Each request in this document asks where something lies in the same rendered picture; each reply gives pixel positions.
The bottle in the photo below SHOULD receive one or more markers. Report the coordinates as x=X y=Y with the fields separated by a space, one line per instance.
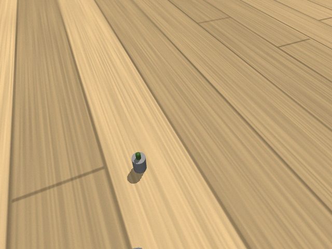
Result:
x=139 y=162

